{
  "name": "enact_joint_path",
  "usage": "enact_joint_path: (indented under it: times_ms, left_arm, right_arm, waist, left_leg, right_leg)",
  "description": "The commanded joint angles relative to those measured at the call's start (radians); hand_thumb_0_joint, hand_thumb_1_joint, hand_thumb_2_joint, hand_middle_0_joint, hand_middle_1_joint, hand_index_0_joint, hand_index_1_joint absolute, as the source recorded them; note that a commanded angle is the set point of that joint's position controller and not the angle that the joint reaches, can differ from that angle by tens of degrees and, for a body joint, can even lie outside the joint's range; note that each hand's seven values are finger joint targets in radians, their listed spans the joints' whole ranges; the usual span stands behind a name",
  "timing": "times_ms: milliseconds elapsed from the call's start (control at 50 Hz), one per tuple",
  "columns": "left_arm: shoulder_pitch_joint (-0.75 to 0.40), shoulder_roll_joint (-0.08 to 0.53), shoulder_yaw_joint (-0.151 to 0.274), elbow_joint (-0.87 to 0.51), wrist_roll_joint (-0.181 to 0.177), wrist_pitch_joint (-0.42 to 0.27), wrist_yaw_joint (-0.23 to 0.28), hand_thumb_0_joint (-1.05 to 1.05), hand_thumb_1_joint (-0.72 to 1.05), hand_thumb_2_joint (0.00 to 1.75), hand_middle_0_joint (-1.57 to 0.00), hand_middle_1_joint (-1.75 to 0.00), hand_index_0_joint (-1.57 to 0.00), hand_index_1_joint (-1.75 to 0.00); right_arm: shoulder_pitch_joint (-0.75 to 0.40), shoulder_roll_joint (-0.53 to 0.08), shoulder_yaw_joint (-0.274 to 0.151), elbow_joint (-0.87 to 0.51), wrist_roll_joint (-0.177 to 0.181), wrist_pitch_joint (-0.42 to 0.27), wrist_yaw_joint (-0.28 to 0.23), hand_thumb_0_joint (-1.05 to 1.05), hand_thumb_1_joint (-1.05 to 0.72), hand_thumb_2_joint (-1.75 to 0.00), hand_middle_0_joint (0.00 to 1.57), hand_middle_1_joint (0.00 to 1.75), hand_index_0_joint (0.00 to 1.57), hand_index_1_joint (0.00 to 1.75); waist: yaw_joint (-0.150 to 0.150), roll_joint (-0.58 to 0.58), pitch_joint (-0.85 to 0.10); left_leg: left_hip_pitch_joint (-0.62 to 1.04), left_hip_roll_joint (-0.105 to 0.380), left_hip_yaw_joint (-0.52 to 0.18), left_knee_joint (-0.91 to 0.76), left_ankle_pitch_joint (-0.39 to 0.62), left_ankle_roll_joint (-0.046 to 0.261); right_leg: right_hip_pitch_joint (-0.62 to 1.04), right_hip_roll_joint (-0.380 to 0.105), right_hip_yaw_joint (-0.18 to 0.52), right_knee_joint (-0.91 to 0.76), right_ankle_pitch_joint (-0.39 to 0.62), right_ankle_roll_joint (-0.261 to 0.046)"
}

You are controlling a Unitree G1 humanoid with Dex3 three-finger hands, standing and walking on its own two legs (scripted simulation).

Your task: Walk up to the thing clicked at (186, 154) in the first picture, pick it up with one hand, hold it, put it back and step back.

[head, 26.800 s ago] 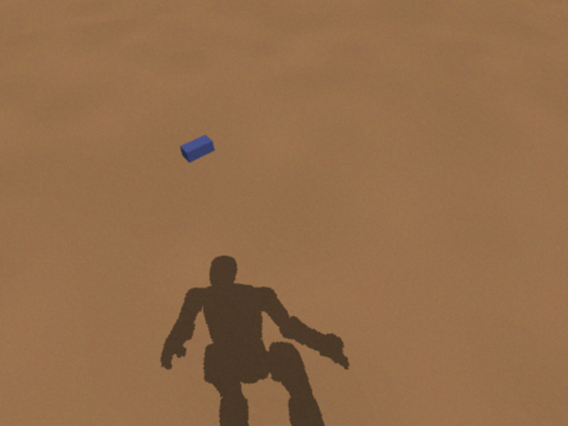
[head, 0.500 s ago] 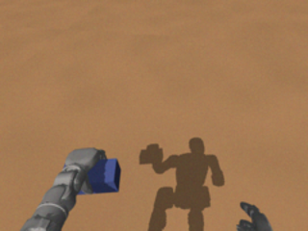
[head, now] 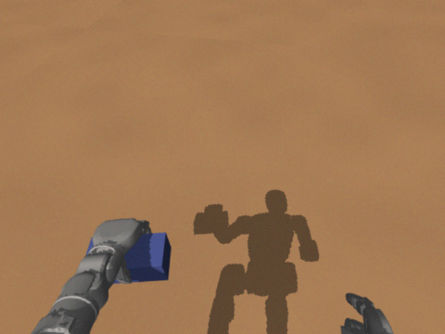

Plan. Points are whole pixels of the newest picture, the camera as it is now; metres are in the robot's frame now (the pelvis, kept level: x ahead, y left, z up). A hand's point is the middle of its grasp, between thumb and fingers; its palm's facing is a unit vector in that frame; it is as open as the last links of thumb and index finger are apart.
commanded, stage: crouch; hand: left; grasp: from above
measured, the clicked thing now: (129, 258) +0.29 +0.23 -0.10
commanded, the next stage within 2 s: lower in 1.66 s
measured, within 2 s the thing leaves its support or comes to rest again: neither
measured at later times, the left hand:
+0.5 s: hand (149, 265) +0.34 +0.24 -0.30, palm faces -0.41 +0.05 -0.91, open 10.4 cm
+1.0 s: hand (160, 279) +0.37 +0.25 -0.50, palm faces -0.46 +0.00 -0.89, open 10.4 cm
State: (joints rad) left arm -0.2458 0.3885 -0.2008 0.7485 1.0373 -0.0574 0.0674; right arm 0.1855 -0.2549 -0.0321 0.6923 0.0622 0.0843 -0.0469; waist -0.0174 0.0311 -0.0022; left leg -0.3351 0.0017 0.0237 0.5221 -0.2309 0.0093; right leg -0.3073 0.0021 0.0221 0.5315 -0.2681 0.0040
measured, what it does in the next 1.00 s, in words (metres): lowers itself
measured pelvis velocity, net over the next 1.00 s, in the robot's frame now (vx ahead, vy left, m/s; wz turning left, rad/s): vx -0.06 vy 0.00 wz -0.06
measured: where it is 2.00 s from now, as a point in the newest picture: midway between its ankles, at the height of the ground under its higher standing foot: outside the picture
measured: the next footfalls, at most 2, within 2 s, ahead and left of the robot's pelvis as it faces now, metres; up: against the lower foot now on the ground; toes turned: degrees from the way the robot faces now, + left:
none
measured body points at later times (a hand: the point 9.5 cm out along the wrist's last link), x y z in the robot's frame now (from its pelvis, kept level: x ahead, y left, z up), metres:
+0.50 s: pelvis -0.05 +0.01 -0.18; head +0.10 +0.03 +0.25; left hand +0.36 +0.23 -0.25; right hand -0.01 -0.28 -0.30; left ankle +0.02 +0.11 -0.73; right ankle +0.00 -0.12 -0.73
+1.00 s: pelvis -0.06 +0.00 -0.33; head +0.16 +0.04 +0.06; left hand +0.38 +0.25 -0.45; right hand +0.00 -0.28 -0.45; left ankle +0.02 +0.11 -0.73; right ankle +0.00 -0.12 -0.73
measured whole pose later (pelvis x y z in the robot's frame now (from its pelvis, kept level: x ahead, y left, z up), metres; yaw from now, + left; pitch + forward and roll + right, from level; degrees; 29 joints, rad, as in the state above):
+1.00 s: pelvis -0.06 +0.00 -0.33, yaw -4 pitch +38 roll -6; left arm -0.77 0.59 0.05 1.27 1.25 -0.19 0.40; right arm 0.15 -0.25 -0.02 0.75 -0.10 -0.06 0.07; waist -0.16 0.02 -0.17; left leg -2.05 0.02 -0.07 2.03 -0.65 0.02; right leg -1.96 0.03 -0.07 2.00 -0.70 0.01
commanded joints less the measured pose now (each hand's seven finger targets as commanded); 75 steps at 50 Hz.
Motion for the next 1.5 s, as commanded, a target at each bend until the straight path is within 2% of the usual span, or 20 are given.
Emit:
enact_joint_path:
  times_ms: [0,120,180,260,280,300,340,380,420,520,600,640,740,800,920,1000,1160,1220,1400,1480]
  left_arm:
    - [-0.408,0.204,0.098,-0.066,0.038,-0.025,0.116,0.00,0.69,0.87,-1.06,-0.66,-1.05,-0.67]
    - [-0.545,0.194,0.105,0.029,0.110,-0.061,0.243,0.00,0.69,0.85,-1.05,-0.69,-1.05,-0.69]
    - [-0.567,0.202,0.117,0.123,0.148,-0.063,0.300,0.00,0.67,0.85,-1.04,-0.69,-1.04,-0.69]
    - [-0.649,0.234,0.138,0.212,0.161,-0.050,0.346,0.00,0.65,0.82,-1.00,-0.71,-1.01,-0.70]
    - [-0.638,0.254,0.160,0.218,0.157,-0.045,0.354,0.00,0.66,0.82,-1.00,-0.70,-1.01,-0.69]
    - [-0.620,0.229,0.146,0.261,0.151,-0.035,0.358,0.00,0.65,0.85,-1.01,-0.69,-1.01,-0.69]
    - [-0.710,0.271,0.172,0.214,0.148,-0.024,0.368,0.00,0.66,0.84,-1.01,-0.69,-1.01,-0.69]
    - [-0.721,0.264,0.164,0.226,0.142,-0.009,0.365,0.00,0.67,0.84,-1.02,-0.67,-1.02,-0.67]
    - [-0.722,0.311,0.197,0.250,0.140,-0.002,0.358,0.00,0.69,0.85,-1.05,-0.67,-1.05,-0.68]
    - [-0.768,0.351,0.221,0.283,0.138,-0.011,0.333,0.00,0.68,0.91,-1.04,-0.72,-1.04,-0.72]
    - [-0.801,0.353,0.223,0.331,0.142,-0.040,0.320,0.00,0.72,0.90,-1.07,-0.70,-1.07,-0.70]
    - [-0.844,0.395,0.247,0.305,0.146,-0.062,0.323,0.00,0.71,0.90,-1.07,-0.68,-1.07,-0.69]
    - [-0.864,0.407,0.260,0.310,0.156,-0.105,0.349,0.00,0.72,0.94,-1.09,-0.69,-1.08,-0.70]
    - [-0.885,0.473,0.299,0.289,0.178,-0.122,0.375,0.00,0.71,0.92,-1.09,-0.65,-1.08,-0.67]
    - [-0.889,0.464,0.304,0.334,0.203,-0.132,0.394,0.00,0.71,0.91,-1.10,-0.67,-1.09,-0.68]
    - [-0.864,0.490,0.327,0.373,0.206,-0.126,0.404,0.00,0.74,0.92,-1.11,-0.68,-1.11,-0.69]
    - [-0.889,0.484,0.316,0.417,0.208,-0.129,0.387,0.00,0.77,0.91,-1.12,-0.68,-1.12,-0.69]
    - [-0.883,0.528,0.345,0.431,0.211,-0.137,0.386,0.00,0.75,0.89,-1.11,-0.66,-1.11,-0.66]
    - [-0.957,0.572,0.361,0.438,0.226,-0.172,0.404,0.00,0.71,0.88,-1.08,-0.67,-1.07,-0.68]
    - [-0.965,0.600,0.367,0.478,0.227,-0.173,0.412,0.00,0.68,0.87,-1.07,-0.65,-1.06,-0.66]
  right_arm:
    - [-0.011,-0.145,-0.056,-0.082,-0.022,-0.034,-0.001,0.00,-0.88,-0.90,0.20,0.30,0.20,0.30]
    - [0.064,-0.156,-0.080,-0.052,-0.054,-0.053,0.026,0.00,-0.89,-0.90,0.20,0.30,0.20,0.30]
    - [0.093,-0.169,-0.086,-0.054,-0.064,-0.058,0.035,0.00,-0.89,-0.90,0.20,0.30,0.20,0.30]
    - [0.112,-0.182,-0.090,-0.038,-0.078,-0.074,0.029,0.00,-0.89,-0.90,0.20,0.30,0.20,0.30]
    - [0.121,-0.186,-0.093,-0.037,-0.080,-0.078,0.027,0.00,-0.89,-0.90,0.20,0.30,0.20,0.30]
    - [0.123,-0.185,-0.093,-0.040,-0.082,-0.082,0.025,0.00,-0.89,-0.89,0.20,0.30,0.20,0.30]
    - [0.135,-0.187,-0.096,-0.036,-0.088,-0.091,0.020,0.00,-0.88,-0.89,0.20,0.30,0.20,0.30]
    - [0.136,-0.190,-0.099,-0.029,-0.091,-0.097,0.016,0.00,-0.88,-0.89,0.20,0.30,0.20,0.30]
    - [0.141,-0.194,-0.100,-0.020,-0.098,-0.103,0.015,0.00,-0.89,-0.89,0.20,0.30,0.20,0.30]
    - [0.146,-0.191,-0.092,-0.021,-0.110,-0.119,0.020,0.00,-0.89,-0.90,0.20,0.30,0.20,0.30]
    - [0.146,-0.198,-0.084,-0.011,-0.116,-0.130,0.028,0.00,-0.89,-0.90,0.20,0.30,0.20,0.30]
    - [0.144,-0.199,-0.078,-0.007,-0.119,-0.136,0.034,0.00,-0.89,-0.89,0.20,0.30,0.20,0.30]
    - [0.163,-0.203,-0.064,0.017,-0.135,-0.150,0.054,0.00,-0.89,-0.90,0.20,0.30,0.20,0.30]
    - [0.175,-0.205,-0.064,0.028,-0.144,-0.153,0.067,0.00,-0.89,-0.90,0.20,0.30,0.20,0.30]
    - [0.191,-0.196,-0.058,0.040,-0.168,-0.155,0.101,0.00,-0.90,-0.90,0.20,0.30,0.20,0.30]
    - [0.182,-0.197,-0.055,0.034,-0.177,-0.155,0.120,0.00,-0.90,-0.90,0.20,0.30,0.20,0.30]
    - [0.175,-0.215,-0.060,0.037,-0.183,-0.155,0.144,0.00,-0.90,-0.90,0.20,0.30,0.20,0.30]
    - [0.175,-0.217,-0.054,0.040,-0.183,-0.152,0.150,0.00,-0.90,-0.90,0.20,0.30,0.20,0.30]
    - [0.168,-0.231,-0.042,0.051,-0.194,-0.154,0.157,0.00,-0.90,-0.90,0.20,0.30,0.20,0.30]
    - [0.163,-0.235,-0.028,0.059,-0.200,-0.158,0.156,0.00,-0.90,-0.90,0.20,0.30,0.20,0.30]
  waist:
    - [-0.031,-0.035,-0.231]
    - [-0.066,0.031,-0.433]
    - [-0.075,0.035,-0.469]
    - [-0.087,0.077,-0.538]
    - [-0.069,0.084,-0.577]
    - [-0.077,0.068,-0.580]
    - [-0.077,0.115,-0.669]
    - [-0.083,0.122,-0.719]
    - [-0.087,0.103,-0.749]
    - [-0.098,0.103,-0.739]
    - [-0.132,0.122,-0.723]
    - [-0.129,0.138,-0.750]
    - [-0.148,0.168,-0.819]
    - [-0.134,0.196,-0.908]
    - [-0.143,0.230,-0.890]
    - [-0.128,0.241,-0.870]
    - [-0.154,0.246,-0.820]
    - [-0.146,0.233,-0.807]
    - [-0.159,0.273,-0.820]
    - [-0.166,0.248,-0.771]
  left_leg:
    - [0.064,-0.018,-0.009,0.060,0.134,0.001]
    - [-0.150,-0.013,-0.011,0.363,0.099,-0.007]
    - [-0.304,-0.011,-0.016,0.479,0.037,-0.001]
    - [-0.453,-0.003,-0.043,0.611,-0.018,0.000]
    - [-0.487,-0.004,-0.042,0.641,-0.029,0.003]
    - [-0.526,-0.004,-0.049,0.659,-0.070,0.001]
    - [-0.572,-0.001,-0.054,0.714,-0.087,0.002]
    - [-0.603,0.005,-0.068,0.767,-0.085,0.000]
    - [-0.671,0.005,-0.073,0.827,-0.080,0.005]
    - [-0.846,-0.002,-0.080,0.921,-0.255,0.006]
    - [-0.931,-0.002,-0.109,0.981,-0.369,0.002]
    - [-0.969,-0.004,-0.119,1.014,-0.401,0.001]
    - [-1.003,-0.004,-0.114,1.123,-0.337,0.004]
    - [-0.989,-0.004,-0.095,1.201,-0.234,0.007]
    - [-1.023,0.002,-0.077,1.309,-0.128,0.012]
    - [-1.085,0.006,-0.069,1.351,-0.139,0.014]
    - [-1.142,0.018,-0.095,1.408,-0.154,0.011]
    - [-1.180,0.018,-0.093,1.433,-0.167,0.013]
    - [-1.236,0.019,-0.096,1.481,-0.249,0.007]
    - [-1.313,0.017,-0.078,1.526,-0.288,0.016]
  right_leg:
    - [-0.129,0.022,-0.010,0.000,0.140,-0.016]
    - [-0.410,0.023,-0.016,0.272,0.101,-0.024]
    - [-0.544,0.028,-0.027,0.392,0.047,-0.029]
    - [-0.743,0.037,-0.049,0.560,-0.010,-0.037]
    - [-0.764,0.037,-0.050,0.591,-0.022,-0.039]
    - [-0.807,0.038,-0.055,0.621,-0.058,-0.042]
    - [-0.854,0.036,-0.055,0.684,-0.066,-0.044]
    - [-0.921,0.040,-0.065,0.754,-0.074,-0.048]
    - [-0.958,0.039,-0.068,0.807,-0.075,-0.046]
    - [-1.107,0.031,-0.072,0.901,-0.221,-0.049]
    - [-1.244,0.034,-0.087,0.985,-0.313,-0.053]
    - [-1.286,0.032,-0.090,1.026,-0.335,-0.053]
    - [-1.366,0.029,-0.100,1.108,-0.299,-0.050]
    - [-1.376,0.034,-0.098,1.152,-0.229,-0.049]
    - [-1.416,0.038,-0.106,1.218,-0.145,-0.043]
    - [-1.425,0.044,-0.111,1.260,-0.142,-0.043]
    - [-1.524,0.053,-0.135,1.348,-0.160,-0.044]
    - [-1.528,0.055,-0.135,1.370,-0.162,-0.044]
    - [-1.597,0.061,-0.151,1.445,-0.215,-0.049]
    - [-1.600,0.062,-0.147,1.447,-0.229,-0.043]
